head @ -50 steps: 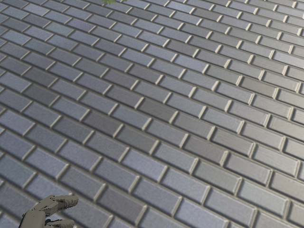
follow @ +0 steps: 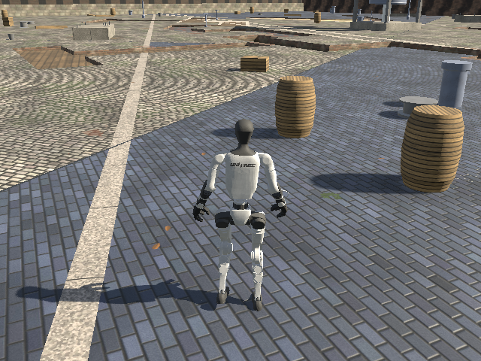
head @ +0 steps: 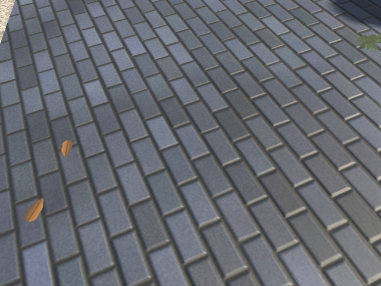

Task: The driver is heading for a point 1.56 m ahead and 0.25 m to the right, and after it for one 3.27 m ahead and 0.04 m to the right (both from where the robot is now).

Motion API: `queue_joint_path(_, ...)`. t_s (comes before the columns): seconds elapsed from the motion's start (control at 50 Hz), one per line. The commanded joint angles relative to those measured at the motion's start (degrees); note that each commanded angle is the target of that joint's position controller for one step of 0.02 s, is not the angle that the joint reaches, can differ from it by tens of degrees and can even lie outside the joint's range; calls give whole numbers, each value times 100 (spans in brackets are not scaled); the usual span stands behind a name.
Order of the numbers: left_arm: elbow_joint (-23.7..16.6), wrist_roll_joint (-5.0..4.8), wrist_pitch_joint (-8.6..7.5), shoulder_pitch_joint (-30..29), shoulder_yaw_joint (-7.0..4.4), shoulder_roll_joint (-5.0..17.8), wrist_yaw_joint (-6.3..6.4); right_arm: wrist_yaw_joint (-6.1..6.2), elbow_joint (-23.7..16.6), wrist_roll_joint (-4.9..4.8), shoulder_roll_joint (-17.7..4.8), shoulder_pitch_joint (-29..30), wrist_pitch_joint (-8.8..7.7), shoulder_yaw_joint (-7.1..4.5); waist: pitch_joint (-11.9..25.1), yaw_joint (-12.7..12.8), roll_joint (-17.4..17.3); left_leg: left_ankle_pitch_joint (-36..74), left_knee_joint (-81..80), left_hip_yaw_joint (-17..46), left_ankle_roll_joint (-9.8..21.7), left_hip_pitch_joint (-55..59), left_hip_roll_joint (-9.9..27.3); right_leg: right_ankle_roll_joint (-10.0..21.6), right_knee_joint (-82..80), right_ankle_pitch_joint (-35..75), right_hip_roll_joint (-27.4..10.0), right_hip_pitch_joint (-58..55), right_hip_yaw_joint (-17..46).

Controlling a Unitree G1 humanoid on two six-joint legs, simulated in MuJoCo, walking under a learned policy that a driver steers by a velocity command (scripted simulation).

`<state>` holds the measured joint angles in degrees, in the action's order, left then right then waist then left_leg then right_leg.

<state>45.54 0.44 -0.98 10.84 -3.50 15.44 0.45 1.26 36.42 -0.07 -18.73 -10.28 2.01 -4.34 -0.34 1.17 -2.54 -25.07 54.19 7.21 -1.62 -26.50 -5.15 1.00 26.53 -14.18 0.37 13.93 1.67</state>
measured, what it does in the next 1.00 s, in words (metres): walks ahead: left foot, then right foot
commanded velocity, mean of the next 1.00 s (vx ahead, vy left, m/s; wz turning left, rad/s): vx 0.42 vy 0.00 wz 0.05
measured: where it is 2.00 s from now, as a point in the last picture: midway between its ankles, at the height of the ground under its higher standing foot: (213, 168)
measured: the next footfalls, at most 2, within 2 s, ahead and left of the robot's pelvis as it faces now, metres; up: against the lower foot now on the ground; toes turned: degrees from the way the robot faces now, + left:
left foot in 0.26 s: +0.09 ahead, +0.15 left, +0.00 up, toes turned +1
right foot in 0.70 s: +0.43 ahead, -0.10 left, +0.00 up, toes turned -1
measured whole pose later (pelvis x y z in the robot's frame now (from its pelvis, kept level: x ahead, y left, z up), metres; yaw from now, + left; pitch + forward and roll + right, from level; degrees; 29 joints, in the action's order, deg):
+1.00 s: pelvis +0.40 -0.02 +0.01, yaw +1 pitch +1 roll -1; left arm 48.4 0.0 -5.1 18.8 -2.7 15.7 -1.5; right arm 0.5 41.3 -0.2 -17.4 -10.4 -3.5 -2.9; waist -1.5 3.1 -2.6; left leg -7.4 53.5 2.9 -0.7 -38.3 7.7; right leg 4.2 15.1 -9.1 4.8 7.0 -2.6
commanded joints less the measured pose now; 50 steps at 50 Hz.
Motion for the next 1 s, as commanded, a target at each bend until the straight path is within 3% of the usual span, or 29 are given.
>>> queue_joint_path(0.02,-273,-108,-100,-14,-175,888,93,-38,-303,-16,-454,76,-150,-145,-141,41,1140,331,408,-121,-136,-1212,358,978,-1633,-1604,-1379,-895,1846)
queue_joint_path(0.1,-201,-116,-130,301,-213,1039,108,-98,-380,-52,-112,540,-382,6,-90,306,1225,546,-1039,-699,-114,-436,563,947,-1657,-871,-1219,-797,1299)
queue_joint_path(0.16,-137,-168,-139,476,-254,1219,34,-143,-326,-110,-175,443,-486,6,-133,286,1274,465,-1978,-904,34,423,481,1049,-1597,-781,-1298,-382,1199)
queue_joint_path(0.2,-125,-243,-112,406,-240,1227,-21,-160,-162,-135,-213,60,-528,-21,-133,21,1123,1179,-2828,-1032,207,1284,401,1006,-1397,-872,-1296,54,1145)
queue_joint_path(0.22,-108,-234,-114,430,-197,1115,-44,-148,-30,-137,-258,-231,-526,-53,-58,-129,1008,1314,-3059,-1042,290,1874,348,909,-1189,-858,-1220,338,1092)
queue_joint_path(0.24,-105,-185,-145,385,-108,863,-72,-110,87,-164,-337,-669,-518,-96,128,-360,909,1273,-3109,-823,393,2635,507,712,-778,-832,-1074,754,920)
queue_joint_path(0.26,-205,-84,-203,179,39,410,-126,-51,187,-139,-571,-1322,-516,-156,415,-651,253,807,-3438,282,638,3484,1340,341,591,-848,-621,1439,370)
queue_joint_path(0.28,-541,-97,-347,67,94,226,-113,-72,213,-47,-1345,-1669,-492,-341,519,-666,-1302,-436,-4039,2380,1404,3938,2557,33,2217,-1447,-26,2830,-360)
queue_joint_path(0.3,-599,-220,-430,-197,-58,800,-84,-123,255,-2,-1050,-1709,-565,-278,140,-784,-904,-1145,-4319,3058,1845,3550,2800,51,3325,-1846,-254,3434,59)
queue_joint_path(0.32,-562,-296,-464,-120,-128,979,-121,-148,227,0,-716,-1453,-633,-154,-222,-590,-737,-1266,-4364,2645,1733,3390,2577,164,3678,-1333,-490,3722,217)
queue_joint_path(0.34,-463,-275,-480,-46,-123,918,-148,-166,178,9,-549,-1238,-676,-97,-307,-483,-650,-860,-4439,2155,1593,3242,2294,208,3719,-876,-598,3705,186)
queue_joint_path(0.38,-446,-137,-487,-136,-121,810,-201,-175,162,-8,-424,-965,-675,-35,-469,-335,-434,430,-4588,1411,1413,2899,2014,143,3355,-203,-775,3546,175)
queue_joint_path(0.44,-498,-100,-447,-344,-35,540,-255,-140,204,-11,-475,-970,-671,-57,-394,-314,-278,1785,-4748,596,1387,2582,1736,-108,2610,594,-695,3182,-53)
queue_joint_path(0.52,-729,-116,-440,-1020,90,316,-300,-86,399,-56,-640,-1219,-659,-104,-463,-498,-287,2272,-4782,-69,1269,2115,1554,-238,1146,1601,-432,2353,-239)
queue_joint_path(0.56,-838,-146,-443,-1288,100,355,-343,-80,526,-93,-709,-1401,-656,-126,-544,-555,-278,2215,-4781,-81,1252,2135,1690,-172,785,1808,-354,2122,-222)
queue_joint_path(0.64,-953,-152,-473,-1366,41,579,-416,-58,705,-142,-790,-1446,-592,-172,-533,-366,-275,2957,-4408,-82,1082,2806,2006,148,351,1407,-286,1937,-142)
queue_joint_path(0.68,-820,-123,-464,-732,-87,827,-369,-36,729,-112,-896,-1366,-523,-194,6,36,-380,4906,-3432,-279,919,2987,1872,381,284,1048,28,896,-435)
queue_joint_path(0.7,-566,-123,-440,153,-218,1050,-307,-12,728,-80,-807,-1383,-480,-144,603,462,-328,5438,-2322,-503,757,2656,1601,553,296,1076,126,-364,-540)
queue_joint_path(0.72,-387,-76,-405,1167,-318,1443,-237,14,598,55,-522,-1515,-472,-12,1497,786,291,3820,-483,-669,549,1400,1292,911,553,1099,-923,-2218,640)
queue_joint_path(0.74,-276,-33,-395,1397,-365,1816,-284,-43,523,-30,261,-2343,-587,195,2333,252,2013,-535,1509,-426,189,-677,151,1830,-330,-808,-2210,-3799,3685)
queue_joint_path(0.76,-310,-130,-407,1284,-226,1241,-281,-75,601,-171,-380,-1866,-703,76,2043,535,1518,-786,2127,222,246,-1298,357,1673,-986,-1623,-2125,-3552,4224)
queue_joint_path(0.78,-334,-128,-405,889,-156,1036,-245,-110,421,-299,-650,-1231,-760,-7,1107,490,1192,-327,2190,11,311,-1708,658,1427,-1049,-1331,-1982,-2822,3302)
queue_joint_path(0.8,-387,-88,-402,534,-129,964,-227,-88,352,-240,-615,-896,-799,23,663,330,630,201,1923,-161,344,-1528,952,1304,-1120,-616,-1781,-1999,2654)
queue_joint_path(0.82,-412,-20,-409,261,-94,821,-243,-62,352,-105,-565,-686,-794,-1,306,166,402,554,1556,-219,355,-1289,1135,1198,-1258,51,-1510,-1275,2126)
queue_joint_path(0.84,-435,64,-437,117,-68,752,-238,-76,369,-98,-496,-879,-747,-9,328,-73,696,798,1429,-151,343,-936,1279,1253,-1391,437,-1438,-881,1877)
queue_joint_path(0.9,-326,-26,-542,68,-76,712,-238,-64,463,-76,-253,-1002,-578,35,153,-263,658,973,979,-243,209,-691,1389,1392,-1827,779,-1291,-285,1302)
queue_joint_path(0.96,-182,-50,-554,263,-113,865,-178,-48,263,8,-202,-372,-565,63,-180,-135,498,1814,103,-295,45,-1184,1448,1397,-2059,1129,-1232,-293,914)
queue_joint_path(1.0,-126,-74,-518,379,-118,915,-141,-87,195,1,-128,-9,-619,96,-246,-10,460,2502,-697,-392,34,-1159,1371,1245,-2071,1335,-1067,-394,573)
Velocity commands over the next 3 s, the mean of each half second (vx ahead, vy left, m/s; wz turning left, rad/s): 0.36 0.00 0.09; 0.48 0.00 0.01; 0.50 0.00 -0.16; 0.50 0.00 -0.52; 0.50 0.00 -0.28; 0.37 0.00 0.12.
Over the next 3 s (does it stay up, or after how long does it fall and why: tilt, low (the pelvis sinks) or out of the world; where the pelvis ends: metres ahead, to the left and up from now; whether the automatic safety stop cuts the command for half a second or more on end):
stays up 1.41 -0.28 0.00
